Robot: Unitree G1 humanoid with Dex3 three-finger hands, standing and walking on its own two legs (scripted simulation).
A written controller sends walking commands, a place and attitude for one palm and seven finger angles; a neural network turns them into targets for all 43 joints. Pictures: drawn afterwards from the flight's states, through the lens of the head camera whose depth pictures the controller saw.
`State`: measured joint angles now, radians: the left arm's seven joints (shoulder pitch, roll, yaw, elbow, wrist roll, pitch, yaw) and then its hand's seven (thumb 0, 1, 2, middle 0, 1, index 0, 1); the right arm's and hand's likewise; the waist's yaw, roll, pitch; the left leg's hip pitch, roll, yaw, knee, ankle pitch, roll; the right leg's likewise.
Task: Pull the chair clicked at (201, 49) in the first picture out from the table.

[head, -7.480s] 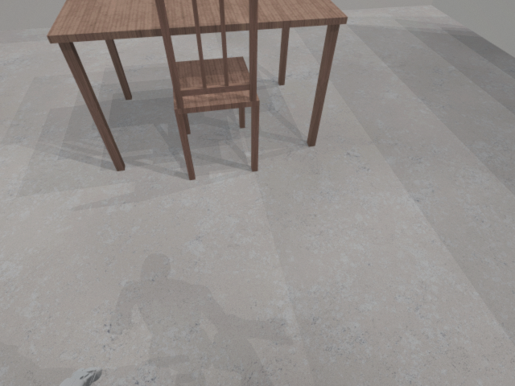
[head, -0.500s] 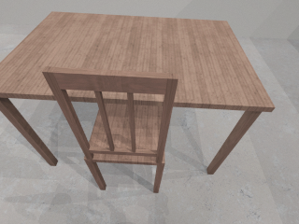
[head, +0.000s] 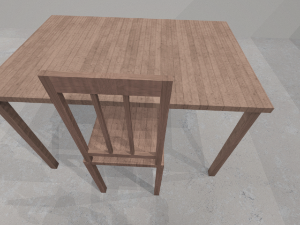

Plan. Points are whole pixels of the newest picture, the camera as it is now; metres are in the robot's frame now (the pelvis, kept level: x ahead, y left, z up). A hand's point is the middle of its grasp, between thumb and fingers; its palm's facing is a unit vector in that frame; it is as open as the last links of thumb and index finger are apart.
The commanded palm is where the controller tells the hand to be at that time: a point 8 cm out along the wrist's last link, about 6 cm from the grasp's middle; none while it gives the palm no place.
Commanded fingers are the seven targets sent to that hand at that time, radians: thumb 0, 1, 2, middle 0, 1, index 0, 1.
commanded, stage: look again from close up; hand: left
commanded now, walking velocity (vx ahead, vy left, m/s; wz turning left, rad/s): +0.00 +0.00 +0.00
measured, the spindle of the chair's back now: (103, 127) +0.44 +0.19 -0.06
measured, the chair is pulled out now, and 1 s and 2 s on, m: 0.00 0.00 0.00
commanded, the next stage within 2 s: raise the hand toward the chair's back in 0.62 s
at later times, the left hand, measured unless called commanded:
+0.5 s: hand out of the picture -0.03 +0.14 -0.18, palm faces +0.03 -0.99 -0.16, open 7.4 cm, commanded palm none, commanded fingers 0.00 0.90 0.90 -0.20 -0.30 -0.20 -0.30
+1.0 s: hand (105, 201) +0.19 +0.13 -0.03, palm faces +0.09 -0.99 -0.05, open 8.1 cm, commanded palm +0.10 +0.19 -0.07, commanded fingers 0.00 0.55 0.75 -0.17 -0.25 -0.17 -0.25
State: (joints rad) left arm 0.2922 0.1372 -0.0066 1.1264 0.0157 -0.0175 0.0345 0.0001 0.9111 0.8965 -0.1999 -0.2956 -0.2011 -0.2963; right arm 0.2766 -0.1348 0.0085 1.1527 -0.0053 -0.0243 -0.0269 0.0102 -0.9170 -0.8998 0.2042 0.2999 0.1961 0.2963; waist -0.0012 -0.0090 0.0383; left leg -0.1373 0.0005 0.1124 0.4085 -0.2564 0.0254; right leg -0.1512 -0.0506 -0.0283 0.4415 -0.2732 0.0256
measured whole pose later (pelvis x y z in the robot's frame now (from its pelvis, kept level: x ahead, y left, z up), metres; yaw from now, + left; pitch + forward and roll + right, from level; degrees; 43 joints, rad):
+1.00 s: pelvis -0.05 -0.03 -0.04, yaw +2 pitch +9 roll +1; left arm 0.33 0.17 0.06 0.12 -0.17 -0.30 -0.03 0.03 0.80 0.84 -0.18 -0.27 -0.18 -0.27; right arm 0.24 -0.29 -0.07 0.73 0.01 -0.33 -0.02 0.02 -0.92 -0.90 0.21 0.30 0.20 0.30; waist -0.07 -0.01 -0.09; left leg -0.63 0.04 0.06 0.83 -0.35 -0.01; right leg -0.63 -0.04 -0.07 0.87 -0.40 -0.03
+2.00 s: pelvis -0.05 -0.02 -0.09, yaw +3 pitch +15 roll -2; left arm 0.35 0.24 0.18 -0.04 -0.26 -0.39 -0.25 -0.01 -0.38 0.35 -0.07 -0.09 -0.08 -0.10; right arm 0.17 -0.22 -0.01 0.55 0.03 -0.24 -0.04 0.01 -0.90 -0.90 0.21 0.30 0.20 0.30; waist -0.01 0.02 -0.11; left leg -0.93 0.06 0.00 1.17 -0.51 -0.01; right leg -0.88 -0.03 -0.11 1.14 -0.53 -0.02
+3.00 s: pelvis -0.05 -0.03 -0.09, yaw +3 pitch +15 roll -2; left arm 0.26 0.27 0.23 0.05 -0.29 -0.36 -0.32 -0.02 -0.50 0.30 -0.06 -0.08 -0.06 -0.08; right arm 0.19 -0.24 0.01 0.59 0.02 -0.27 -0.05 0.01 -0.90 -0.90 0.21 0.30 0.20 0.30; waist -0.01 0.03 -0.10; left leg -0.91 0.06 -0.01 1.14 -0.49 -0.01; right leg -0.86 -0.03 -0.12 1.11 -0.51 -0.03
